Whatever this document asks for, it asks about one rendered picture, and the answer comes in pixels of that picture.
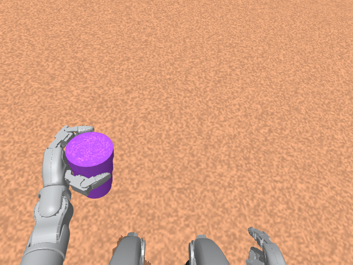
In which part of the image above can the left robot arm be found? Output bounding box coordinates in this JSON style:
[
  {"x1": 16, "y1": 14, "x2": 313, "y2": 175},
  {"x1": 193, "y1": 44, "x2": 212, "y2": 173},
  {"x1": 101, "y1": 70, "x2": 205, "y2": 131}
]
[{"x1": 20, "y1": 184, "x2": 73, "y2": 265}]

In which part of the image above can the right robot hand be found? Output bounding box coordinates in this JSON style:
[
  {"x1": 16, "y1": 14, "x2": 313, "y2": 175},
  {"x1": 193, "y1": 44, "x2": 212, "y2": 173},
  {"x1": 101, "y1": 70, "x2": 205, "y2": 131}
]
[{"x1": 246, "y1": 227, "x2": 287, "y2": 265}]

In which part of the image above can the cup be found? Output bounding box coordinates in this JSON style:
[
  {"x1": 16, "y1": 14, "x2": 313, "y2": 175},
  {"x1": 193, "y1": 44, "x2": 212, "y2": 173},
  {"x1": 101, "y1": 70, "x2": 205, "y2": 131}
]
[{"x1": 65, "y1": 132, "x2": 114, "y2": 199}]

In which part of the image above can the left robot hand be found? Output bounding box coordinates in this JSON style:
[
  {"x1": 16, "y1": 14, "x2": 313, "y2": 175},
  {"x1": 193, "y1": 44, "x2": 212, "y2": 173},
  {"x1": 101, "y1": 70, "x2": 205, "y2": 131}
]
[{"x1": 42, "y1": 125, "x2": 111, "y2": 196}]

